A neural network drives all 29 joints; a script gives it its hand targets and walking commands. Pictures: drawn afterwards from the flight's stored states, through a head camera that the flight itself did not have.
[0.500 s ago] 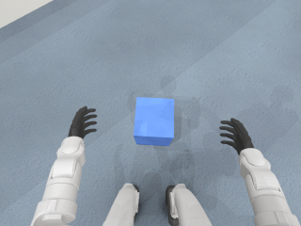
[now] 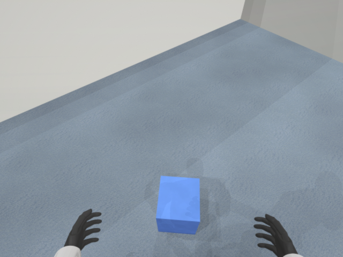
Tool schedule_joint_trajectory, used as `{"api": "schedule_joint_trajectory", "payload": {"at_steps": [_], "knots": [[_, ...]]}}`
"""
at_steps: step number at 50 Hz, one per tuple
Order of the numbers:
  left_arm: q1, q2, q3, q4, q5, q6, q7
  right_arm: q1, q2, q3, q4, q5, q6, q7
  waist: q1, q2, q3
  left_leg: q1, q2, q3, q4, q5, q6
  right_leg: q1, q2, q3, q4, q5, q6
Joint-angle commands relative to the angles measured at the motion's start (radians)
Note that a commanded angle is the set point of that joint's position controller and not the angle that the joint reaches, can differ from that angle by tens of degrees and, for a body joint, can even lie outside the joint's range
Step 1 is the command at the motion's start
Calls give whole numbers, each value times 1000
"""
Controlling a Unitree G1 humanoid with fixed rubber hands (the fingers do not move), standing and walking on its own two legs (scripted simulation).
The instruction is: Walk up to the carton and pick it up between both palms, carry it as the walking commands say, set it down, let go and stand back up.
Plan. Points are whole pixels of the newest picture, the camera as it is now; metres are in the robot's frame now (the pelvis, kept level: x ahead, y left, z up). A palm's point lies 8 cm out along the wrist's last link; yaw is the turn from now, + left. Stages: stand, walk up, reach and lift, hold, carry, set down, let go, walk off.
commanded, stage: let go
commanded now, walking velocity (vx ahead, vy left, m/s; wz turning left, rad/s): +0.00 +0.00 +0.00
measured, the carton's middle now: (178, 205) +0.46 -0.02 -0.65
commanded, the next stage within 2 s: stand in 0.36 s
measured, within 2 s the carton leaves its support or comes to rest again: neither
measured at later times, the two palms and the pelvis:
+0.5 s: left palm (55, 251) +0.16 +0.27 -0.05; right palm out of the picture +0.13 -0.26 -0.07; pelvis -0.01 +0.00 +0.00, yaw +0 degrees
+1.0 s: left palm out of the picture +0.13 +0.29 -0.05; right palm out of the picture +0.10 -0.29 -0.07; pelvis -0.02 +0.00 +0.00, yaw +0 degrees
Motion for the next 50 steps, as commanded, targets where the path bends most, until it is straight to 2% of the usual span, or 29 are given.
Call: {"api": "schedule_joint_trajectory", "payload": {"at_steps": [1,2,3,4,5,6,7,8,9,13,16,18,19,20,25,27,29,30,34,36,37,39,40,41,43,45,46,48,50], "knots": [[73,98,-44,-231,7,-22,-14,46,-119,11,-108,-26,-14,5,-13,49,-162,185,0,61,-126,511,-32,99,57,-5,-59,441,28],[74,107,-53,-205,-9,-16,-17,0,-118,-7,-131,-19,-13,9,-2,-9,-191,218,0,54,-123,533,-28,127,52,-7,-71,444,27],[87,108,-44,-213,5,-10,-9,19,-115,27,-100,-7,-11,11,26,70,-149,188,-4,57,-118,540,-42,119,48,-4,-72,443,25],[51,102,-65,-210,-8,-16,-17,-15,-124,-23,-138,-35,-11,4,-11,18,-141,196,-9,64,-117,516,-36,125,46,1,-77,471,27],[85,120,-67,-177,-1,-10,-23,-24,-127,0,-122,-21,-9,9,-2,-23,-139,139,-8,66,-120,467,-29,177,45,-4,-67,481,30],[111,110,-59,-176,-16,-4,-16,48,-122,-1,-96,-28,-1,-1,-37,-17,-157,180,-4,52,-119,468,-29,174,42,2,-60,494,32],[48,125,-64,-210,-10,-10,-17,1,-96,14,-100,-10,-1,2,7,9,-189,199,-2,54,-119,460,-25,186,42,-8,-59,441,33],[92,121,-49,-182,7,4,-13,22,-140,-1,-67,-11,14,2,-12,72,-96,147,3,54,-130,455,-42,142,44,7,-74,405,27],[60,111,-18,-162,5,2,-11,-25,-125,27,-106,-11,6,4,2,-44,-121,141,-8,58,-119,423,-25,141,29,12,-51,482,39],[42,137,-67,-203,-13,-12,-18,1,-114,5,-121,-23,25,-13,-11,31,-162,191,-6,71,-93,435,-20,183,39,20,-48,472,29],[37,130,-52,-124,1,6,-1,-77,-129,18,-129,-26,70,-17,41,16,-70,113,4,85,-110,342,-18,149,44,3,-50,324,26],[36,144,-48,-154,-15,-1,-2,-55,-134,11,-151,-34,97,-24,29,11,-140,173,17,79,-93,327,-11,175,34,7,-45,301,27],[43,253,-7,15,49,-35,33,-9,-242,-37,40,-41,24,-63,49,64,-220,81,75,45,-31,416,-5,138,-54,25,-48,394,14],[11,271,-1,11,56,-41,49,-5,-200,-30,32,-40,-22,-69,20,-4,-263,112,78,20,-37,316,-1,114,-65,47,-58,336,14],[10,251,3,68,59,-98,58,-42,-223,-24,129,-71,-84,-71,33,-53,-115,38,86,-30,-84,179,21,28,-77,84,-121,160,1],[10,256,5,71,41,-104,53,-50,-238,-23,148,-66,-94,-62,36,28,-136,27,78,-31,-87,237,28,57,-66,76,-84,195,6],[50,259,-4,94,44,-110,55,-69,-260,-32,162,-68,-108,-64,40,31,-88,-30,86,-64,-94,178,35,52,-77,89,-110,154,-4],[28,288,4,91,42,-114,51,-42,-241,-23,174,-64,-117,-63,28,-21,-100,-14,82,-73,-101,141,35,60,-88,93,-99,149,-18],[23,321,7,95,59,-119,55,-60,-283,-32,189,-71,-122,-60,28,14,-97,6,78,-59,-80,211,38,41,-80,94,-101,225,-11],[51,321,3,100,47,-127,58,-34,-299,-36,208,-58,-123,-62,18,-54,-108,18,93,-77,-84,251,35,50,-87,96,-98,242,-6],[20,316,8,98,39,-129,57,-25,-282,-32,201,-64,-118,-66,19,19,-108,-4,90,-52,-80,308,36,71,-92,100,-83,247,-12],[60,332,9,130,44,-120,64,-33,-268,-28,207,-52,-125,-58,16,-70,-76,-3,79,-52,-70,270,42,70,-92,92,-87,308,-12],[21,318,4,96,43,-117,61,-16,-298,-25,218,-60,-126,-64,6,2,-111,13,90,-44,-64,301,45,62,-97,104,-82,285,-8],[46,310,2,104,34,-124,60,-42,-301,-35,224,-63,-122,-68,35,-21,-109,22,90,-62,-61,305,47,58,-87,82,-89,275,-9],[60,324,-2,123,43,-141,57,-56,-306,-29,209,-62,-121,-69,12,14,-61,-5,88,-71,-102,212,48,31,-96,100,-101,197,-16],[21,312,-7,106,41,-139,59,-49,-304,-36,216,-57,-123,-68,27,-40,-113,14,97,-70,-94,211,40,44,-89,93,-92,158,-19],[43,319,-4,131,42,-139,61,-20,-289,-20,229,-66,-126,-68,9,42,-75,13,86,-61,-94,210,51,27,-103,121,-104,168,-26],[10,323,-3,128,43,-130,59,-62,-307,-36,225,-55,-133,-68,15,-47,-89,2,95,-76,-103,184,46,26,-101,119,-111,108,-32],[57,312,-5,128,25,-133,62,-34,-318,-33,235,-53,-136,-68,36,2,-90,5,86,-67,-84,267,49,73,-96,106,-98,211,-23]]}}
